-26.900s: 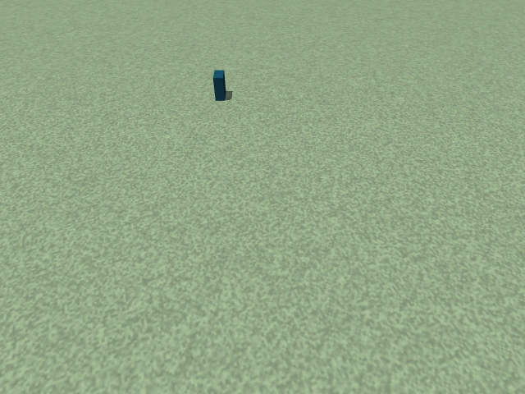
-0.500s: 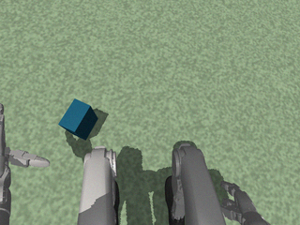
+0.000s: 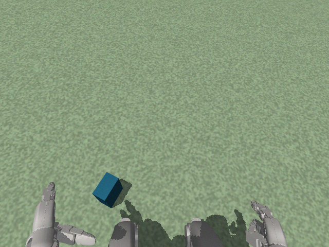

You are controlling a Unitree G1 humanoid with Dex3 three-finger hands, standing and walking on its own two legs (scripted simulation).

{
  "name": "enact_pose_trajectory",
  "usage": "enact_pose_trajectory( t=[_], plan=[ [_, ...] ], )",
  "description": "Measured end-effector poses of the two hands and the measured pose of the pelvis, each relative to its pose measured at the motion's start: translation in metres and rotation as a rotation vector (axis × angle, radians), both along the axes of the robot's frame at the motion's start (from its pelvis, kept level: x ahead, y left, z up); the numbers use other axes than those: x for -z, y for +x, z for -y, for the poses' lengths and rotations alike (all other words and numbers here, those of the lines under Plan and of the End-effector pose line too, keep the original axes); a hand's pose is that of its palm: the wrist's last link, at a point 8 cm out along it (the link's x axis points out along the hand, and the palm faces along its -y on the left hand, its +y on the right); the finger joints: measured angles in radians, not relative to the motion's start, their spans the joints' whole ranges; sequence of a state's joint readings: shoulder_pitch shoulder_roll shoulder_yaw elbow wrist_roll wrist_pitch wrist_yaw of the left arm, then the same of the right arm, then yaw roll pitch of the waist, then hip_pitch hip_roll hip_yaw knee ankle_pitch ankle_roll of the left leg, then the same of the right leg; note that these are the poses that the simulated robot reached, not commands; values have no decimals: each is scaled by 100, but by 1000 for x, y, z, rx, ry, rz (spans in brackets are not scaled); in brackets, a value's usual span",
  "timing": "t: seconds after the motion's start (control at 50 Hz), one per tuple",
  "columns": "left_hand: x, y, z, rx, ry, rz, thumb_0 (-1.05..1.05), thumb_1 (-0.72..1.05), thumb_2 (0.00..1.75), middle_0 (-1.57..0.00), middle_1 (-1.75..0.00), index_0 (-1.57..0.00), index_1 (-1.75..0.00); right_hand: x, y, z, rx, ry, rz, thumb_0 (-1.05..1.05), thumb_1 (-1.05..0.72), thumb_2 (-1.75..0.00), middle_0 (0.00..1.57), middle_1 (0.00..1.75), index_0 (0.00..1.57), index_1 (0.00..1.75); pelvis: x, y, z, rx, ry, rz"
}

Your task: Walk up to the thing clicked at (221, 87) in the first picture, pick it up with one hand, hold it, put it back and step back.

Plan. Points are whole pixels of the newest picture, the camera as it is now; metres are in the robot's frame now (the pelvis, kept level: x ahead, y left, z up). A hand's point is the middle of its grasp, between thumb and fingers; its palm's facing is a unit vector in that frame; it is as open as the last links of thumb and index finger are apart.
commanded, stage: home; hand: left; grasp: from the side
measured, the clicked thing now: (109, 190) +0.41 +0.24 -0.56
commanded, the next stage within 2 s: stand in 1.98 s
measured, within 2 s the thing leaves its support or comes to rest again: neither
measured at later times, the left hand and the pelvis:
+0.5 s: hand (68, 229) +0.19 +0.19 +0.02, palm faces +0.13 -0.95 -0.29, open 17.4 cm; pelvis +0.03 +0.00 +0.07, yaw +1 degrees
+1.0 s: hand (74, 231) +0.18 +0.18 +0.02, palm faces +0.11 -0.95 -0.29, open 17.1 cm; pelvis +0.02 +0.00 +0.08, yaw +1 degrees
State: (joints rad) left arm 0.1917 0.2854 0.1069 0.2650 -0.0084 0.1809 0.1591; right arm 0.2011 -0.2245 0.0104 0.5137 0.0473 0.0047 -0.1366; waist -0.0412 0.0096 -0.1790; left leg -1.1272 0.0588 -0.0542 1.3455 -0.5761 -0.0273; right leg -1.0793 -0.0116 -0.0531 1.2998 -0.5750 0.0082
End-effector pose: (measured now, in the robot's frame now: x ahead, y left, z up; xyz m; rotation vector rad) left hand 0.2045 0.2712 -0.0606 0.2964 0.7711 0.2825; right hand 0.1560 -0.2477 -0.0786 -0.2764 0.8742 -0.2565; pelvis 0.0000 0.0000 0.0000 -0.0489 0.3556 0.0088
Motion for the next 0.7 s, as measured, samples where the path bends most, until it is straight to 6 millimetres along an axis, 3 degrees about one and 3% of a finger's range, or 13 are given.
enact_pose_trajectory(
  t=[0.2, 0.3, 0.5, 0.7],
  plan=[
    [-79, -16, 25, 31, -36, 32, -1, -54, 5, -5, -6, -5, -5, -57, 3, -15, 35, 19, 90, 1, -90, -90, 20, 31, 20, 30, -52, 22, -6, -8, 3, 125],
    [-100, -25, 33, 37, -58, 51, -1, -54, 6, -5, -6, -5, -6, -74, 14, -21, 24, 29, 155, 1, -90, -90, 20, 31, 20, 30, -63, 28, -7, -10, 6, 166],
    [-106, -39, 34, 24, -69, 40, -1, -52, 7, -6, -6, -6, -6, -92, 36, -25, -39, 22, 238, 1, -90, -90, 20, 31, 20, 30, -71, 28, -5, -19, 12, 207],
    [-108, -39, 38, 27, -74, 38, -1, -50, 8, -6, -7, -6, -7, -93, 29, -19, -47, 16, 227, 1, -90, -89, 20, 31, 20, 30, -74, 25, -1, -23, 15, 224]
  ],
)
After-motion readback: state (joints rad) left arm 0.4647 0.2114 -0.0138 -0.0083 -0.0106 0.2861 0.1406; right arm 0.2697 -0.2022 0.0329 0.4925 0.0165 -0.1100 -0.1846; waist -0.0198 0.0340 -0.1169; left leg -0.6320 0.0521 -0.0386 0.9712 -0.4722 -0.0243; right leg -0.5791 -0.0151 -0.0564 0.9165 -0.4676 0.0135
